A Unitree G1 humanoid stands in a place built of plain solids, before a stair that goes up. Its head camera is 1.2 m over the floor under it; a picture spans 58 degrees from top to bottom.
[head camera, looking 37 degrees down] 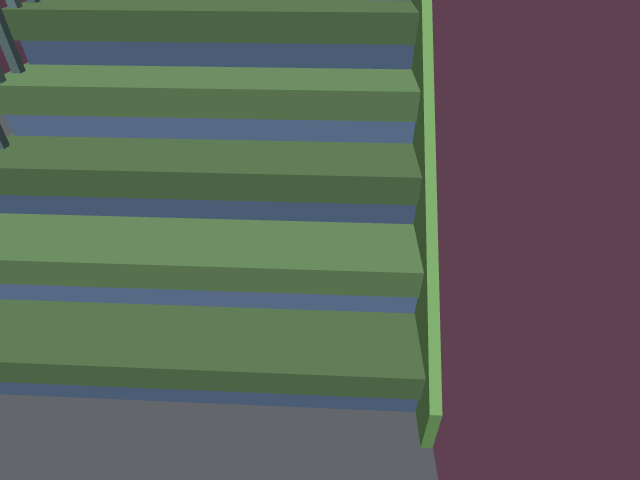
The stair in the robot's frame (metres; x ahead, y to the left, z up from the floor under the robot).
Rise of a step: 0.19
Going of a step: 0.22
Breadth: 1.44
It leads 3 degrees to the right of straight ahead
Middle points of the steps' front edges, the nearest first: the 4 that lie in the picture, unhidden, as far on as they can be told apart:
0.74 0.38 0.19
0.97 0.42 0.38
1.19 0.41 0.56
1.41 0.40 0.75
